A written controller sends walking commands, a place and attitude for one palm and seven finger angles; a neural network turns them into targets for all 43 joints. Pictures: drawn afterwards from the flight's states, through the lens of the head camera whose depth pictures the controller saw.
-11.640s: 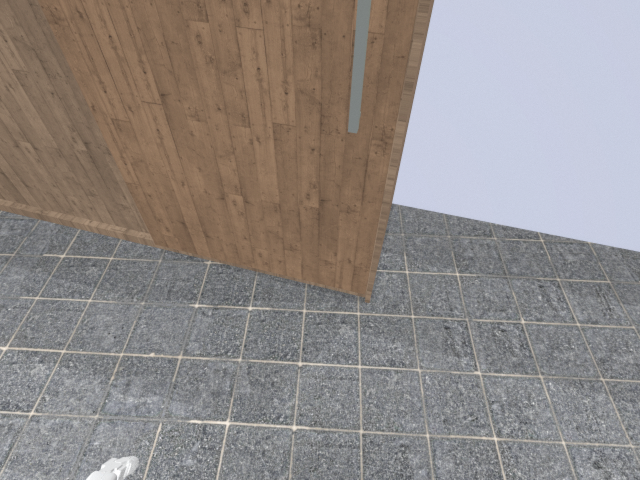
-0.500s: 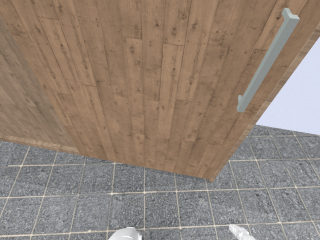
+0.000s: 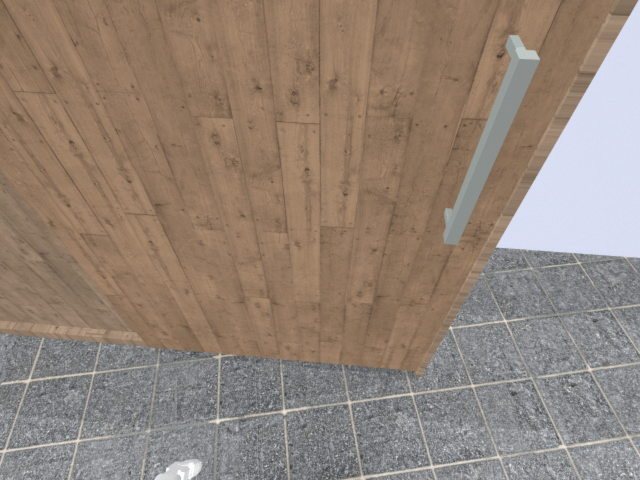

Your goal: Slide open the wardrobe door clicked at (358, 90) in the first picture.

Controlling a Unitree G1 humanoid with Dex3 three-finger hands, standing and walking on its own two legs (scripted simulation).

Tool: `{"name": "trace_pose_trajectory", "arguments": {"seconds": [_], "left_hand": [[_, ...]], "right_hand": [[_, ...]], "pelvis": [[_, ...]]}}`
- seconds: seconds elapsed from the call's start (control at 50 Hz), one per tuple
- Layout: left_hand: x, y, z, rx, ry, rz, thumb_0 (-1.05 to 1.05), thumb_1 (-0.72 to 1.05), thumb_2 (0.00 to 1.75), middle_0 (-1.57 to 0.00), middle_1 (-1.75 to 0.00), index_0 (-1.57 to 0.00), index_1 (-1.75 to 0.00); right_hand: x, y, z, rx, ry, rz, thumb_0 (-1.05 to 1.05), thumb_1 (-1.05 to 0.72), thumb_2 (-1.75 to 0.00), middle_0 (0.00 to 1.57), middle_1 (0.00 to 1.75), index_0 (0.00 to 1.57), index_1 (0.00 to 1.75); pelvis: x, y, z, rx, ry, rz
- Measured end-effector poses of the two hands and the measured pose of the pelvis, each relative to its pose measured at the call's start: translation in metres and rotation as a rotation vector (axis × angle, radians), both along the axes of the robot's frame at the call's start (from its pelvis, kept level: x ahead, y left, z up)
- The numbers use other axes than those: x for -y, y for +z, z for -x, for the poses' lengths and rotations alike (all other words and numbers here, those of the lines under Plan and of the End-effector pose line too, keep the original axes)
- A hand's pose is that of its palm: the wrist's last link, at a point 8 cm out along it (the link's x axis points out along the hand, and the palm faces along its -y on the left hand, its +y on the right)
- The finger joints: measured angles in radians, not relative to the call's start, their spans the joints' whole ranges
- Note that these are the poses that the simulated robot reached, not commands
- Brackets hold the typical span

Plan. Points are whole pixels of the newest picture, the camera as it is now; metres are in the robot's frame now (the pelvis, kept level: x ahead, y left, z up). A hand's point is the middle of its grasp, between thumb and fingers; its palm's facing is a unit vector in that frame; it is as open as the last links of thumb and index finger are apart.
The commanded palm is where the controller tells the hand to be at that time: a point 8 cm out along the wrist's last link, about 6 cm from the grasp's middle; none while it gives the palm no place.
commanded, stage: come to a stop and stand still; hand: right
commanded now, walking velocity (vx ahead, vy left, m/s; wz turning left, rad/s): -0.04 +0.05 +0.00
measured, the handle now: (477, 157) +0.49 -0.20 +0.14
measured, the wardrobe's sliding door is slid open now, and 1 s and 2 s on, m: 0.00 0.00 0.00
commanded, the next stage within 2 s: look again from close up in 1.92 s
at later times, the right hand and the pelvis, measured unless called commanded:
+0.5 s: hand out of the picture -0.01 -0.14 -0.17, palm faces +0.02 +0.97 -0.22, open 7.3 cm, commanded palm none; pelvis -0.06 +0.04 -0.01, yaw +0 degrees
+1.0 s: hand out of the picture -0.09 -0.14 -0.18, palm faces +0.03 +0.99 -0.16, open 7.4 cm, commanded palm none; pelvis -0.08 +0.02 +0.00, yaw +0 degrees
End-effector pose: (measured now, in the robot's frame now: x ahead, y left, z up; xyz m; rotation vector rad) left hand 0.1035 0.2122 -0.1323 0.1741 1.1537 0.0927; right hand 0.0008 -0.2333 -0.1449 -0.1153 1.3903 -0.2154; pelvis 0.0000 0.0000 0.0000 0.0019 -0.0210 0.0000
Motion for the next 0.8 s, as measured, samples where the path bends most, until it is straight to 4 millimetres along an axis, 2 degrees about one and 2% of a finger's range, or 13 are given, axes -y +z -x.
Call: {"name": "trace_pose_trajectory", "arguments": {"seconds": [0.08,0.14,0.26,0.38,0.46,0.58,0.68,0.8], "left_hand": [[-0.010,-0.007,0.015,-0.004,0.024,0.025,0.00,0.91,0.90,-0.20,-0.30,-0.20,-0.30],[-0.027,-0.018,0.030,0.006,0.051,0.039,0.00,0.91,0.90,-0.20,-0.30,-0.20,-0.30],[-0.047,-0.022,0.079,-0.018,0.088,0.010,0.00,0.91,0.90,-0.19,-0.30,-0.20,-0.30],[-0.049,-0.021,0.136,-0.108,0.094,0.011,0.00,0.91,0.90,-0.19,-0.30,-0.20,-0.30],[-0.048,-0.019,0.164,-0.165,0.103,0.028,0.00,0.91,0.90,-0.19,-0.30,-0.20,-0.30],[-0.045,-0.019,0.198,-0.210,0.136,0.026,0.00,0.91,0.90,-0.19,-0.30,-0.20,-0.30],[-0.040,-0.016,0.217,-0.259,0.138,0.021,0.00,0.91,0.90,-0.19,-0.30,-0.20,-0.30],[-0.035,-0.013,0.215,-0.257,0.126,0.015,0.00,0.91,0.90,-0.19,-0.30,-0.20,-0.30]], "right_hand": [[-0.006,0.005,0.007,0.006,0.016,0.028,0.00,-0.91,-0.90,0.20,0.30,0.20,0.30],[-0.013,0.002,0.013,0.032,0.056,0.061,0.00,-0.91,-0.90,0.20,0.30,0.20,0.30],[-0.026,-0.001,0.012,0.126,0.075,0.046,0.00,-0.91,-0.90,0.20,0.30,0.20,0.30],[-0.036,0.005,0.006,0.182,0.090,0.031,0.00,-0.91,-0.90,0.21,0.30,0.20,0.30],[-0.041,0.010,0.016,0.179,0.098,0.027,0.00,-0.91,-0.90,0.21,0.30,0.20,0.30],[-0.041,0.002,0.033,0.124,0.105,0.012,0.00,-0.91,-0.90,0.21,0.30,0.20,0.30],[-0.041,-0.001,0.043,0.108,0.095,-0.004,0.00,-0.91,-0.90,0.21,0.30,0.20,0.30],[-0.043,-0.002,0.062,0.074,0.080,-0.025,0.00,-0.91,-0.90,0.20,0.30,0.20,0.30]], "pelvis": [[-0.010,-0.002,0.012,-0.004,0.005,0.005],[-0.020,-0.011,0.022,-0.009,0.022,0.006],[-0.023,-0.017,0.033,0.031,-0.010,-0.021],[-0.030,-0.011,0.046,0.037,-0.009,-0.006],[-0.037,-0.006,0.055,0.023,-0.005,0.006],[-0.038,-0.007,0.064,0.023,0.001,0.000],[-0.036,-0.006,0.068,0.018,0.004,-0.007],[-0.033,-0.004,0.074,0.013,0.004,-0.009]]}}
